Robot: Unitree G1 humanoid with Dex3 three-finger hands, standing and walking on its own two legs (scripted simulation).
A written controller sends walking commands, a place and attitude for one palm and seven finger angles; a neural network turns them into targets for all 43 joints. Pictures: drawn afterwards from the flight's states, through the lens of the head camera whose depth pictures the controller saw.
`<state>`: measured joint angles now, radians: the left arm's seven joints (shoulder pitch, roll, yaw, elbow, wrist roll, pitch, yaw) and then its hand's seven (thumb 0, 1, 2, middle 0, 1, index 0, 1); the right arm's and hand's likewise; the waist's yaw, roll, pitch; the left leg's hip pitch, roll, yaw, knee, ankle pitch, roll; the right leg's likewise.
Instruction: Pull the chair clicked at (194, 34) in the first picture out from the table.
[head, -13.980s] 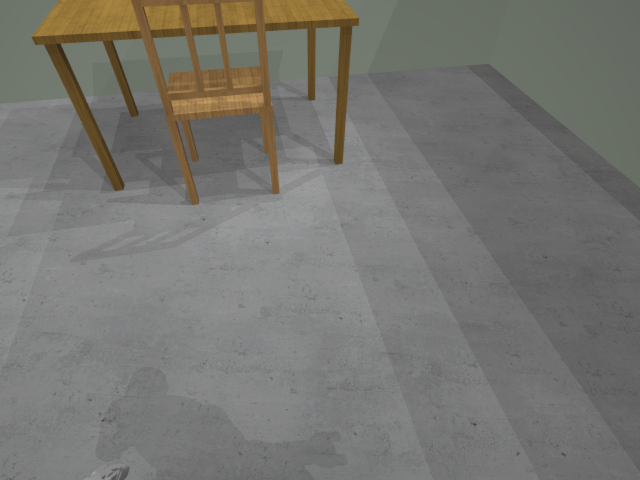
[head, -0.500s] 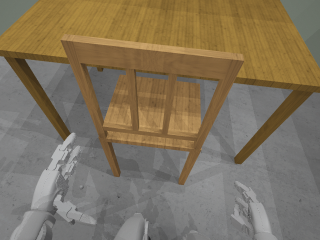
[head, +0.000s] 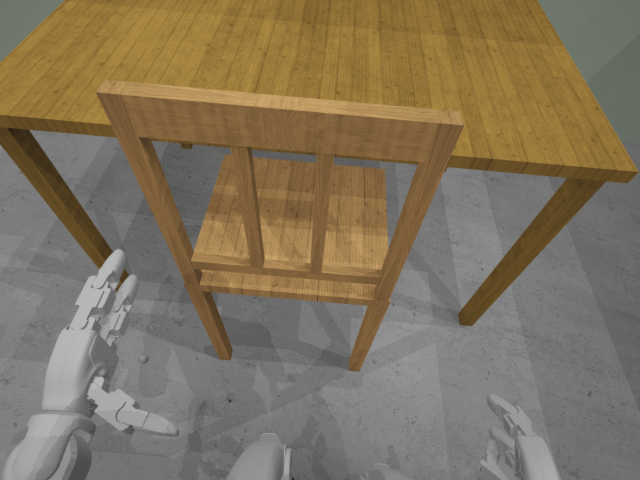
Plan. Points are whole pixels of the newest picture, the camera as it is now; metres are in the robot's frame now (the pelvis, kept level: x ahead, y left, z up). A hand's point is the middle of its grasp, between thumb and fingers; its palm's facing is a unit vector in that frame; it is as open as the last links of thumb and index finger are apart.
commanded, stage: raise the hand toward the chair's back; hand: left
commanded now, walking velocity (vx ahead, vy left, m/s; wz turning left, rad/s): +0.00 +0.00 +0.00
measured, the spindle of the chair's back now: (250, 213) +0.49 +0.13 +0.00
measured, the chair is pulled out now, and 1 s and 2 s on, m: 0.00 0.00 0.00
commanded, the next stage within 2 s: aim the fingers beside a spindle in 0.16 s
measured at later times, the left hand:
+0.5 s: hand (181, 352) +0.26 +0.17 +0.03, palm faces -0.06 -1.00 -0.02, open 17.0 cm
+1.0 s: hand (211, 329) +0.30 +0.15 +0.01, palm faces -0.04 -1.00 -0.02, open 16.9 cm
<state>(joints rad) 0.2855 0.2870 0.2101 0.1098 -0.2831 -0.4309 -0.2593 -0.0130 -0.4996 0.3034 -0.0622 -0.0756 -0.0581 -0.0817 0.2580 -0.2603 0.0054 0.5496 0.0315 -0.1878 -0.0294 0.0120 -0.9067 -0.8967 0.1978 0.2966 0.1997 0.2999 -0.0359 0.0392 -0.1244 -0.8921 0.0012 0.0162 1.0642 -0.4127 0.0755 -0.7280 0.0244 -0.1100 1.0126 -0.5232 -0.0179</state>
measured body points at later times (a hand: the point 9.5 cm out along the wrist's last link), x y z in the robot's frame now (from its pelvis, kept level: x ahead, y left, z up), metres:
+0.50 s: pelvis +0.00 -0.01 -0.01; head +0.08 +0.00 +0.44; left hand +0.25 +0.23 +0.03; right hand +0.18 -0.26 -0.08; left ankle +0.06 +0.07 -0.67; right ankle -0.01 -0.12 -0.67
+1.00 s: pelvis +0.00 -0.02 -0.02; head +0.09 -0.01 +0.42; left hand +0.29 +0.20 +0.01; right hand +0.16 -0.27 -0.11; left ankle +0.06 +0.07 -0.67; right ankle -0.01 -0.12 -0.67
